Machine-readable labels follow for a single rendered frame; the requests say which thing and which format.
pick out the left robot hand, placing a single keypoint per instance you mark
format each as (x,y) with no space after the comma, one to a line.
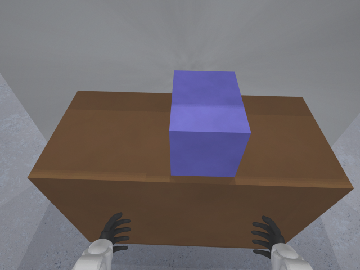
(109,231)

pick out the right robot hand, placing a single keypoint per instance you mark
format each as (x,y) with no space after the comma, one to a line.
(273,236)

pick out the left robot forearm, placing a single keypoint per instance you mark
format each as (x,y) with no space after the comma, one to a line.
(97,257)

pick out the pedestal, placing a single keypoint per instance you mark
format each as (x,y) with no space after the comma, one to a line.
(110,153)

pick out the right robot forearm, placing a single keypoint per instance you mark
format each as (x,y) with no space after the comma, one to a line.
(284,257)

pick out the carton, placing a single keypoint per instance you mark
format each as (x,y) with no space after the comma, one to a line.
(209,129)

